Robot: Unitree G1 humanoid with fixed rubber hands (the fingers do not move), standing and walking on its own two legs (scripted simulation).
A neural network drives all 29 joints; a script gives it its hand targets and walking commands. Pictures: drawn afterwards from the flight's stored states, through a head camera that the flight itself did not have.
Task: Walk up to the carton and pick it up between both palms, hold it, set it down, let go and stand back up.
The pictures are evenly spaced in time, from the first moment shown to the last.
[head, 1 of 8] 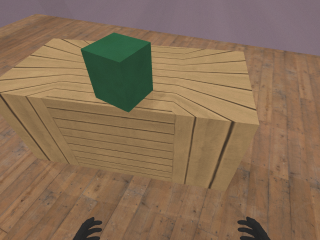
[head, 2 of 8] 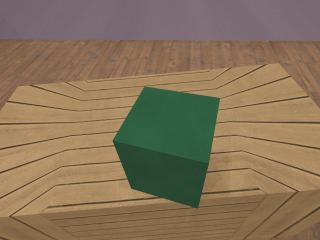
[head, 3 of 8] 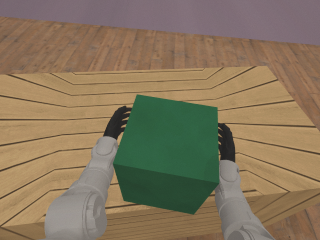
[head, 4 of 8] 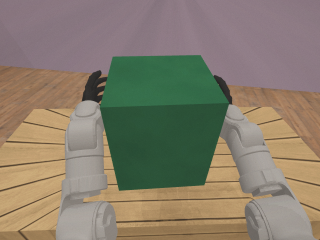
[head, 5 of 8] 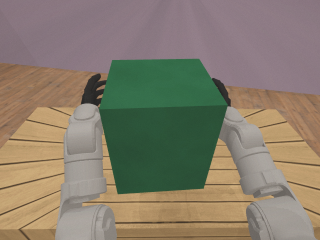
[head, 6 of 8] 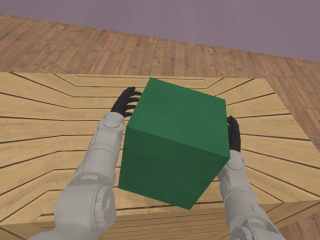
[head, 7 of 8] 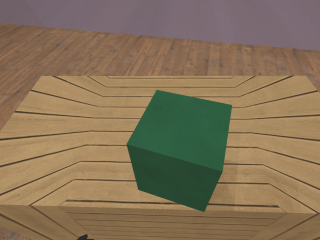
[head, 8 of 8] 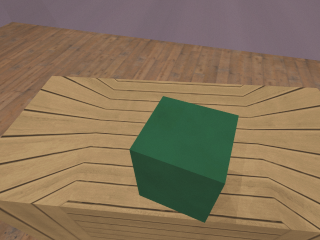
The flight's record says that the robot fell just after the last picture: no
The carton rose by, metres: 0.21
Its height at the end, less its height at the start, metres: +0.00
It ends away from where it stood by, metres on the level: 0.04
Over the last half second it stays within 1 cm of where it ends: yes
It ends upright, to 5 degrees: yes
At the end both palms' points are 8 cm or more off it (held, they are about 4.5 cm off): yes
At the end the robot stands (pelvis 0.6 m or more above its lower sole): yes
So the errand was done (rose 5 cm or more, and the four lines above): yes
